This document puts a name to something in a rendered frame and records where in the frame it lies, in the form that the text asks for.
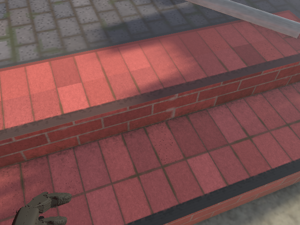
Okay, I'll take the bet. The left robot hand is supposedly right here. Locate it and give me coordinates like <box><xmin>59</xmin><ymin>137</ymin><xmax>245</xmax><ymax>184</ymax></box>
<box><xmin>11</xmin><ymin>191</ymin><xmax>72</xmax><ymax>225</ymax></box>

